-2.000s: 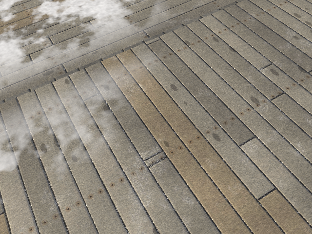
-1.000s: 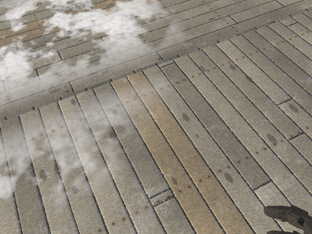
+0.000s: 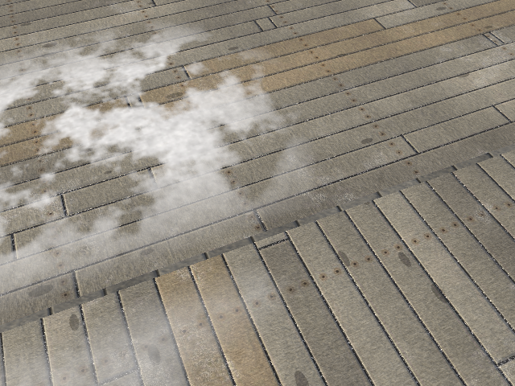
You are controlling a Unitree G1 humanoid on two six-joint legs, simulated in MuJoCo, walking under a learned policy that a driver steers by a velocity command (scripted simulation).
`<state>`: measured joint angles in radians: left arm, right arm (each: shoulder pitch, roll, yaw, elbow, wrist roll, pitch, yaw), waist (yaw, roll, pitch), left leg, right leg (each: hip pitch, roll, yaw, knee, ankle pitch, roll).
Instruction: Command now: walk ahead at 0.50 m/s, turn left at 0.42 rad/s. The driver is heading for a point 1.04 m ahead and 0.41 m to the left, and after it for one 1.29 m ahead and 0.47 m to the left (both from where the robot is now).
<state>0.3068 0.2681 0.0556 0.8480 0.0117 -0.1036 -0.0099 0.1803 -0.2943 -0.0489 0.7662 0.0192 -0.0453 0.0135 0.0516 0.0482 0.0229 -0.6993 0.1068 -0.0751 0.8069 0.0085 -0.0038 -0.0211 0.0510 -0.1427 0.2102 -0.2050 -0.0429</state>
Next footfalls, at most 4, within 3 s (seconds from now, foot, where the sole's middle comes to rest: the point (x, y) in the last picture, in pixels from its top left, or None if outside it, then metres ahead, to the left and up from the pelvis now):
0.20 left None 0.28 0.14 -0.78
0.68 right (274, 343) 0.60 0.03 -0.78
1.20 left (139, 308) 0.69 0.41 -0.78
1.74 right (151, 203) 1.07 0.45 -0.78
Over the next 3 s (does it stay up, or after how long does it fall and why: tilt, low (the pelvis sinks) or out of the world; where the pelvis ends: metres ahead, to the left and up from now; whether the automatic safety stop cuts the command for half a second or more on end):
stays up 1.22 0.63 -0.01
